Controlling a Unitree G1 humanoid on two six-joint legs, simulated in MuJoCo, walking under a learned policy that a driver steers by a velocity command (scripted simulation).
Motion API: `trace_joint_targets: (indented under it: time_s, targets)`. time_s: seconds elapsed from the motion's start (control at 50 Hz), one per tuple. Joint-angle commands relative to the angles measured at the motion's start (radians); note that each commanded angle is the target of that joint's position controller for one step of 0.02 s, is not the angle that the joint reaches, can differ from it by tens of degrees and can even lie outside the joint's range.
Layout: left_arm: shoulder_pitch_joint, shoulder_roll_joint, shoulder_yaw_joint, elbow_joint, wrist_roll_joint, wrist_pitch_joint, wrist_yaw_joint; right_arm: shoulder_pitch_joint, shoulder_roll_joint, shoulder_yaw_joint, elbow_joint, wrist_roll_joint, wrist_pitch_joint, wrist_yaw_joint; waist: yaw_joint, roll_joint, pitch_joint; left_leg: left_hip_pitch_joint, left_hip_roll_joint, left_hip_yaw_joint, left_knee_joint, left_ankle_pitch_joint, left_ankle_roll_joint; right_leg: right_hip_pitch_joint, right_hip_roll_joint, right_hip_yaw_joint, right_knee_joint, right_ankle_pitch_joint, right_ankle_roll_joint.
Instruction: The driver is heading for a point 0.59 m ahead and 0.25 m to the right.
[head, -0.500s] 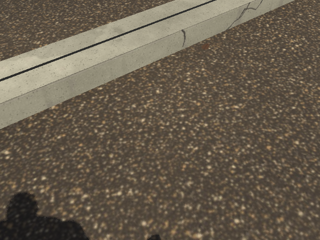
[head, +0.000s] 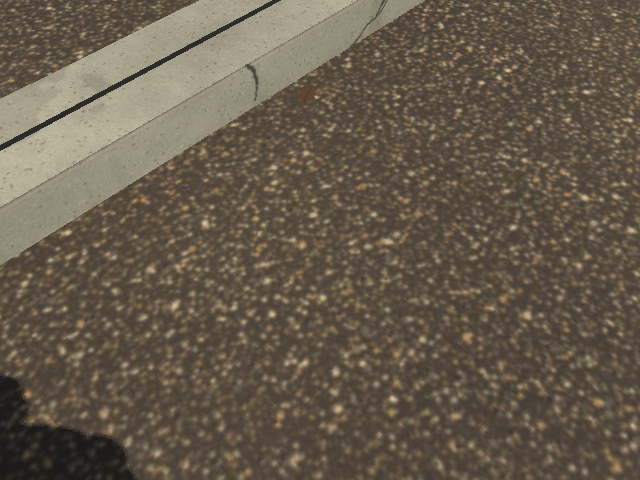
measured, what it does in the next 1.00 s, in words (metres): walks ahead, turning right: left foot, then right foot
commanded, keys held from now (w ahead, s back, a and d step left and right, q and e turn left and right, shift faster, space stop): w+e+shift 0.56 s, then shift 0.44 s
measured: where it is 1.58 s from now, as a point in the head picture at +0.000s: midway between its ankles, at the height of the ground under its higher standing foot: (406, 307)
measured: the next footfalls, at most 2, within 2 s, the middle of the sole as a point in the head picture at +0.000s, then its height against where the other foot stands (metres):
left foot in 0.34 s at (277, 431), level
right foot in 0.76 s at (455, 325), level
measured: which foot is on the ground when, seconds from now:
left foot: up 0.00-0.32, down 0.34-0.76, up 0.78-1.00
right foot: down 0.00-0.34, up 0.36-0.74, down 0.76-1.00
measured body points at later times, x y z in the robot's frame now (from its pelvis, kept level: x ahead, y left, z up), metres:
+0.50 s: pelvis +0.44 -0.01 +0.01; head +0.46 -0.03 +0.46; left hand +0.65 +0.21 -0.09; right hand +0.42 -0.32 -0.09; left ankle +0.50 +0.11 -0.72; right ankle +0.33 -0.09 -0.61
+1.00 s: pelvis +0.71 -0.19 +0.01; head +0.75 -0.23 +0.46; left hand +0.98 -0.06 -0.09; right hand +0.67 -0.51 -0.09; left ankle +0.85 -0.07 -0.65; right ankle +0.74 -0.28 -0.72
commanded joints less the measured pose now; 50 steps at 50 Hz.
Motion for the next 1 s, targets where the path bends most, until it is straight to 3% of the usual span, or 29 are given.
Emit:
trace_joint_targets:
  time_s: [0.02, 0.08, 0.14, 0.2, 0.26, 0.3, 0.32, 0.34, 0.36, 0.38, 0.4, 0.42, 0.44, 0.46, 0.5, 0.54, 0.6, 0.64, 0.68, 0.72, 0.74, 0.76, 0.78, 0.8, 0.82, 0.84, 0.86, 0.9, 1.0]
  targets:
    - [0.192, 0.123, 0.041, 0.007, 0.031, -0.002, 0.01, -0.135, -0.09, -0.025, -0.17, -0.017, -0.06, 0.006, 0.058, -0.07, -0.078, -0.482, 0.052, -0.046, 0.04, 0.105, 0.011, 0.439, -0.224, 0.512, -0.402, -0.181, -0.226]
    - [0.148, 0.068, 0.032, 0.018, 0.004, -0.007, 0.024, -0.152, -0.078, -0.022, -0.178, -0.033, -0.026, 0.025, -0.01, -0.107, 0.037, -0.431, 0.062, -0.022, -0.097, 0.108, -0.039, 0.231, -0.187, 0.437, -0.489, -0.127, -0.258]
    - [0.156, 0.107, 0.046, 0.025, -0.004, -0.022, 0.048, -0.351, -0.076, -0.01, -0.252, -0.05, -0.035, 0.034, 0.023, -0.076, 0.128, -0.327, 0.011, 0.016, -0.408, 0.372, -0.084, 0.046, -0.12, 0.327, -0.521, 0.001, -0.23]
    - [0.23, 0.175, 0.073, 0.051, -0.026, -0.029, 0.058, -0.477, -0.079, -0.012, -0.285, -0.03, -0.046, 0.043, 0.068, -0.059, 0.105, -0.07, -0.059, 0.009, -0.629, 0.584, -0.092, -0.015, -0.128, 0.332, -0.543, -0.043, -0.177]
    - [0.284, 0.161, 0.076, 0.081, -0.038, -0.009, 0.061, -0.5, -0.138, -0.038, -0.292, -0.004, -0.039, 0.03, 0.072, -0.08, 0.102, -0.086, -0.056, -0.035, -0.718, 0.514, -0.089, 0.2, -0.17, 0.39, -0.448, -0.003, -0.14]
    - [0.304, 0.161, 0.077, 0.097, -0.02, 0.018, 0.058, -0.392, -0.181, -0.069, -0.278, 0.001, -0.037, 0.021, 0.016, -0.117, 0.019, 0.019, -0.076, -0.009, -0.702, 0.333, -0.056, 0.311, -0.174, 0.398, -0.264, 0.283, -0.105]
    - [0.286, 0.166, 0.073, 0.09, 0.003, 0.029, 0.051, -0.239, -0.209, -0.09, -0.259, 0.008, -0.03, 0.011, -0.079, -0.134, -0.098, 0.204, -0.068, 0.021, -0.669, 0.27, -0.033, 0.288, -0.129, 0.366, -0.05, 0.42, -0.071]
    - [0.256, 0.102, 0.047, 0.055, 0.037, 0.029, 0.047, 0.01, -0.239, -0.102, -0.226, -0.001, -0.017, -0.004, -0.184, -0.093, -0.304, 0.561, 0.076, -0.112, -0.564, 0.1, 0.002, 0.098, -0.087, 0.331, 0.294, 0.34, -0.043]
    - [0.463, -0.062, 0.0, 0.015, -0.029, 0.008, 0.038, 0.056, -0.342, -0.121, -0.182, -0.032, -0.008, 0.016, -0.034, 0.451, -0.541, 0.887, 0.348, -0.736, -0.817, -0.391, 0.176, -0.218, 0.033, 0.242, 0.712, -0.28, 0.004]
    - [0.396, 0.032, 0.004, 0.033, -0.065, 0.011, 0.047, 0.024, -0.236, -0.105, -0.204, -0.031, -0.005, 0.024, -0.071, 0.403, -0.461, 0.819, 0.346, -0.88, -0.954, -0.592, 0.147, -0.338, -0.045, 0.226, 0.83, -0.239, 0.001]
    - [0.248, 0.105, 0.023, 0.018, -0.061, 0.014, 0.051, -0.036, -0.172, -0.093, -0.202, -0.025, 0.002, 0.014, -0.1, 0.268, -0.27, 0.682, 0.313, -0.679, -0.956, -0.434, 0.113, -0.399, -0.082, 0.17, 0.852, -0.165, 0.002]
    - [0.153, 0.12, 0.026, 0.006, -0.037, 0.017, 0.051, -0.07, -0.153, -0.089, -0.186, -0.036, 0.01, 0.01, -0.094, 0.082, -0.156, 0.538, 0.271, -0.503, -0.941, -0.196, 0.095, -0.378, -0.125, 0.145, 0.819, -0.121, 0.001]
    - [0.102, 0.111, 0.029, -0.016, -0.018, 0.017, 0.044, -0.098, -0.137, -0.086, -0.166, -0.051, 0.014, 0.008, -0.063, 0.055, -0.085, 0.407, 0.248, -0.385, -0.943, -0.023, 0.107, -0.342, -0.159, 0.142, 0.762, -0.092, -0.003]
    - [0.097, 0.094, 0.033, -0.02, -0.022, 0.029, 0.036, -0.126, -0.103, -0.078, -0.15, -0.062, 0.009, 0.004, -0.027, 0.067, -0.048, 0.312, 0.215, -0.282, -0.96, 0.07, 0.102, -0.282, -0.195, 0.153, 0.722, -0.084, -0.007]
    - [0.09, 0.04, 0.025, -0.036, -0.041, 0.061, 0.031, -0.16, -0.064, -0.072, -0.119, -0.041, 0.001, 0.009, 0.013, 0.087, -0.004, 0.247, 0.204, -0.157, -1.005, 0.129, 0.101, -0.276, -0.227, 0.139, 0.686, -0.106, -0.015]
    - [0.046, 0.011, 0.014, -0.065, -0.029, 0.077, 0.025, -0.184, -0.075, -0.078, -0.099, -0.022, -0.003, 0.011, 0.035, 0.052, 0.064, 0.197, 0.221, -0.053, -1.047, 0.232, 0.107, -0.332, -0.25, 0.128, 0.639, -0.065, -0.009]
    - [-0.028, 0.016, 0.005, -0.096, -0.006, 0.063, 0.004, -0.248, -0.13, -0.088, -0.1, -0.028, -0.005, 0.004, 0.059, -0.001, 0.148, 0.084, 0.16, 0.144, -1.095, 0.452, 0.093, -0.248, -0.215, 0.078, 0.384, 0.131, 0.009]
    - [-0.085, 0.027, 0.009, -0.1, 0.011, 0.043, -0.017, -0.208, -0.183, -0.098, -0.087, -0.022, -0.005, -0.003, 0.034, -0.046, 0.136, 0.063, 0.119, 0.231, -1.091, 0.649, 0.07, -0.072, -0.127, -0.023, 0.161, 0.292, 0.004]
    - [-0.075, 0.062, 0.026, -0.101, 0.013, 0.033, -0.033, -0.152, -0.261, -0.112, -0.064, -0.004, -0.005, -0.004, 0.056, -0.002, 0.08, 0.16, 0.14, 0.242, -1.026, 0.924, 0.065, 0.058, -0.043, -0.057, 0.06, 0.32, -0.024]
    - [0.1, 0.149, 0.068, -0.055, 0.016, 0.04, -0.03, -0.154, -0.296, -0.119, -0.062, 0.016, 0.01, -0.006, 0.167, 0.048, -0.046, 0.242, 0.145, 0.248, -0.765, 1.132, 0.045, 0.26, 0.022, -0.058, 0.0, 0.286, -0.078]
    - [0.235, 0.187, 0.092, -0.015, 0.021, 0.051, -0.015, -0.176, -0.277, -0.111, -0.068, 0.021, 0.015, -0.005, 0.249, 0.024, -0.112, 0.172, 0.117, 0.259, -0.559, 1.08, 0.015, 0.464, 0.022, -0.032, -0.079, 0.392, -0.108]
    - [0.263, 0.237, 0.097, 0.005, 0.021, 0.063, 0.008, -0.114, -0.184, -0.084, -0.076, -0.006, 0.019, -0.004, 0.211, -0.145, -0.16, -0.005, 0.021, 0.253, -0.215, 0.348, -0.036, 0.667, -0.095, 0.119, -0.052, 0.692, -0.129]
    - [0.152, 0.31, 0.084, -0.066, 0.051, 0.056, 0.021, 0.087, -0.096, -0.046, -0.081, -0.038, 0.015, 0.01, 0.049, -0.377, -0.361, -0.242, -0.107, 0.141, 0.222, -0.331, -0.083, 0.889, -0.394, 0.554, 0.013, 1.166, -0.342]
    - [0.146, 0.25, 0.073, -0.087, 0.05, 0.046, 0.004, 0.06, -0.2, -0.055, -0.065, -0.012, 0.01, 0.015, 0.122, -0.186, -0.568, -0.238, -0.092, -0.05, 0.291, -0.281, -0.077, 0.856, -0.442, 0.674, -0.116, 0.962, -0.395]
    - [0.109, 0.23, 0.068, -0.07, 0.034, 0.038, -0.005, -0.044, -0.211, -0.061, -0.084, 0.013, 0.017, 0.01, 0.113, -0.086, -0.428, -0.264, -0.055, -0.033, 0.245, -0.226, -0.071, 0.718, -0.391, 0.575, -0.169, 0.788, -0.348]
    - [0.057, 0.199, 0.061, -0.048, 0.009, 0.028, -0.008, -0.098, -0.187, -0.057, -0.095, 0.005, 0.026, -0.007, 0.074, -0.004, -0.257, -0.305, -0.016, -0.007, 0.147, -0.154, -0.077, 0.551, -0.339, 0.485, -0.204, 0.685, -0.292]
    - [0.017, 0.158, 0.048, -0.043, 0.005, 0.02, -0.006, -0.113, -0.18, -0.057, -0.083, -0.007, 0.041, -0.021, 0.052, 0.011, -0.19, -0.29, 0.012, -0.005, 0.098, -0.116, -0.082, 0.432, -0.314, 0.43, -0.228, 0.659, -0.265]
    - [-0.022, 0.147, 0.045, -0.028, 0.034, 0.012, -0.003, -0.087, -0.174, -0.061, -0.076, -0.014, 0.07, -0.03, 0.004, -0.03, -0.159, -0.167, 0.031, -0.014, 0.024, -0.062, -0.088, 0.251, -0.281, 0.357, -0.286, 0.675, -0.244]
    - [-0.058, 0.116, 0.034, 0.042, 0.037, 0.012, 0.02, -0.149, -0.096, -0.044, -0.081, -0.035, 0.093, -0.036, -0.006, -0.051, -0.174, -0.092, 0.036, 0.005, -0.255, 0.059, -0.116, 0.175, -0.222, 0.181, -0.32, 0.735, -0.227]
